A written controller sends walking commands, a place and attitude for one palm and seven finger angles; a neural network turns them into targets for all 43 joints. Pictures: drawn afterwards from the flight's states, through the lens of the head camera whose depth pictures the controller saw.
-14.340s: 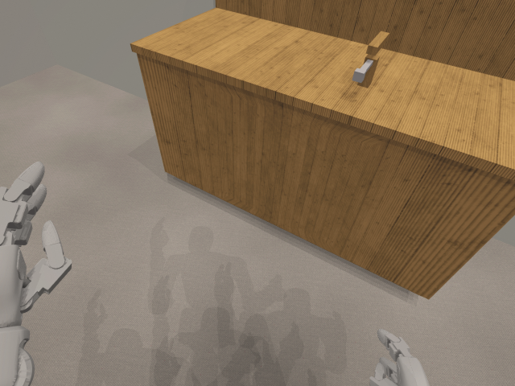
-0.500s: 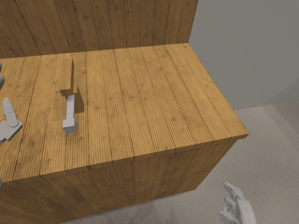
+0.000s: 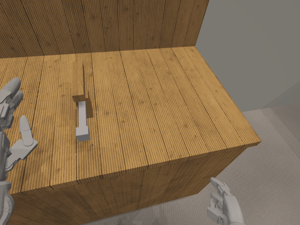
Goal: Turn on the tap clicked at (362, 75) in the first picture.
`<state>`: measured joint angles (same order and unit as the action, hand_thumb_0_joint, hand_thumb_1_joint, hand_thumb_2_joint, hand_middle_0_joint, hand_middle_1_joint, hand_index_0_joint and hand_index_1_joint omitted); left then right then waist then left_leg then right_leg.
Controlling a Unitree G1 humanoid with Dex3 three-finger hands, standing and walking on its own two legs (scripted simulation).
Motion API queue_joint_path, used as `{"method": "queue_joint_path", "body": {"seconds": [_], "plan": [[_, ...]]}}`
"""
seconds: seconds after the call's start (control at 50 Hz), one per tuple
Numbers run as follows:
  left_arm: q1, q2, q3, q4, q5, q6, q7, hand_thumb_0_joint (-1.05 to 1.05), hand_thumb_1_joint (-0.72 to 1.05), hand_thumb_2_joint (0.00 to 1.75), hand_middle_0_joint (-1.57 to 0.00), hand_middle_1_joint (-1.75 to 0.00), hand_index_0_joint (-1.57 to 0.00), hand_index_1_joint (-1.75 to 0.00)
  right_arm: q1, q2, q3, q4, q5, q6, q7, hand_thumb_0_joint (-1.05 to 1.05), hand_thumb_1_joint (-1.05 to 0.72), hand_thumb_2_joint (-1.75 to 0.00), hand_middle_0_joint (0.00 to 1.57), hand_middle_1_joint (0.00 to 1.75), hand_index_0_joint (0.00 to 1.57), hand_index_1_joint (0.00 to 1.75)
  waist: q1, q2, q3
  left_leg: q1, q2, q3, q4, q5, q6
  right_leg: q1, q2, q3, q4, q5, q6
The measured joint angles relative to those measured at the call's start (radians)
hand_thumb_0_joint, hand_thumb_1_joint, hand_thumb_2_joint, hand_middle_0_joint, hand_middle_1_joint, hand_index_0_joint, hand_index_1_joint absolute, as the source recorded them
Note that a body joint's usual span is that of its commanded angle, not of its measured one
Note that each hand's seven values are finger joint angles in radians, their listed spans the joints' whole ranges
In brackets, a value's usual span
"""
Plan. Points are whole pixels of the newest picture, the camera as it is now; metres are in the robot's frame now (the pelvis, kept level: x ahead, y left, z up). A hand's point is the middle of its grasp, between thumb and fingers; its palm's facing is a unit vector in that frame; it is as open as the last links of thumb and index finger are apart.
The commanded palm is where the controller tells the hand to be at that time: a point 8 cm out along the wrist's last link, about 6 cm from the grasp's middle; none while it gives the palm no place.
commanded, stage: come to a stop and stand still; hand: left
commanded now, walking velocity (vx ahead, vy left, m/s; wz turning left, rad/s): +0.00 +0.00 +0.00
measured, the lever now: (83, 133) +0.30 +0.20 +0.07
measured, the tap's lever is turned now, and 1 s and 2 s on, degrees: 0 0 0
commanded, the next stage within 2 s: look again from close up in 0.24 s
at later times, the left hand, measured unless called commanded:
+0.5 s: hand (36, 147) +0.21 +0.24 +0.16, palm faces +0.39 -0.85 -0.36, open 7.4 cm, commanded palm +0.16 +0.27 +0.18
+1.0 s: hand (50, 143) +0.22 +0.22 +0.16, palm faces +0.37 -0.85 -0.36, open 7.4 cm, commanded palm +0.16 +0.25 +0.18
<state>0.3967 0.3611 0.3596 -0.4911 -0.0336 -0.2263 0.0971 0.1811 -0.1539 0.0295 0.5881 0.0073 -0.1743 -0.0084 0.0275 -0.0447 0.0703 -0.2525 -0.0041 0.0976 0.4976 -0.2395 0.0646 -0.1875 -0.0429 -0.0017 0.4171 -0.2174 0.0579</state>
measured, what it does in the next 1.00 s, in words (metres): stands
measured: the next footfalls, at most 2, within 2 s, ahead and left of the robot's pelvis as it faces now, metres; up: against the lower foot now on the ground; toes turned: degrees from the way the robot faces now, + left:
none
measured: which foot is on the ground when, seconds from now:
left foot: down 0.00-1.00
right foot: down 0.00-1.00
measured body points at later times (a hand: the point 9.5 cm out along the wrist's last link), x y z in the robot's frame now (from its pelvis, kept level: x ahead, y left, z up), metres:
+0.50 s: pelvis +0.00 -0.01 +0.00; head +0.02 +0.01 +0.45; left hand +0.19 +0.28 +0.18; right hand +0.18 -0.23 -0.07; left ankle +0.02 +0.07 -0.74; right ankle +0.00 -0.16 -0.74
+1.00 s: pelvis +0.00 -0.03 +0.00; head +0.03 -0.01 +0.45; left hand +0.20 +0.26 +0.18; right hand +0.19 -0.24 -0.07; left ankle +0.02 +0.07 -0.74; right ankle +0.00 -0.16 -0.74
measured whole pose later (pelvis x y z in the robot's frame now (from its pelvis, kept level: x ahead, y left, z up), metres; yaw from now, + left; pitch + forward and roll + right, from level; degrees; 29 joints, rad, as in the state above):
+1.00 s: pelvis +0.00 -0.03 +0.00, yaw -1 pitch +0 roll -1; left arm 0.40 0.36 0.37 -0.50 -0.06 -0.17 0.10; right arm 0.17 -0.17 0.00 0.54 0.02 -0.11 -0.02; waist 0.04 -0.03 0.09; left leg -0.26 0.03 0.10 0.49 -0.23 0.03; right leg -0.22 -0.01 0.01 0.45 -0.23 0.03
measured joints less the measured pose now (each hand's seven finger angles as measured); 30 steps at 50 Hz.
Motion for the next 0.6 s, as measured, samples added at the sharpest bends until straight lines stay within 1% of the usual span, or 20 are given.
{"method": "queue_joint_path", "body": {"seconds": [0.12,0.24,0.42,0.6], "plan": [[0.008,0.012,0.004,-0.001,-0.005,0.021,0.000,0.01,0.89,0.90,-0.21,-0.30,-0.21,-0.30,-0.019,-0.007,-0.005,-0.024,0.002,0.023,-0.007,0.01,-0.90,-0.90,0.20,0.30,0.20,0.30,0.005,0.000,0.003,0.007,-0.004,-0.001,-0.005,0.000,0.003,0.009,-0.004,-0.002,-0.007,0.000,0.000],[0.010,0.002,0.001,-0.018,-0.007,0.025,0.008,0.01,0.89,0.90,-0.21,-0.30,-0.21,-0.30,-0.011,-0.022,-0.012,-0.025,0.004,0.039,-0.011,0.01,-0.90,-0.90,0.20,0.30,0.20,0.30,0.011,0.008,0.002,0.012,-0.004,-0.007,-0.009,0.003,0.001,0.018,-0.003,-0.008,-0.015,0.003,0.000],[0.023,-0.009,-0.010,0.014,-0.006,0.030,0.012,0.01,0.89,0.90,-0.21,-0.30,-0.20,-0.30,0.017,-0.033,-0.016,-0.012,0.007,0.061,-0.021,0.01,-0.90,-0.90,0.20,0.30,0.20,0.30,0.001,0.027,-0.012,0.015,0.005,-0.016,-0.022,0.013,-0.006,0.028,0.007,-0.017,-0.040,0.018,-0.005],[0.040,-0.007,-0.012,0.016,-0.007,0.033,0.013,0.01,0.89,0.90,-0.21,-0.30,-0.21,-0.30,0.030,-0.041,-0.023,-0.003,0.008,0.065,-0.026,0.02,-0.90,-0.90,0.20,0.30,0.20,0.30,-0.012,0.036,-0.011,0.012,0.012,-0.018,-0.028,0.019,-0.014,0.024,0.014,-0.019,-0.044,0.021,-0.013]]}}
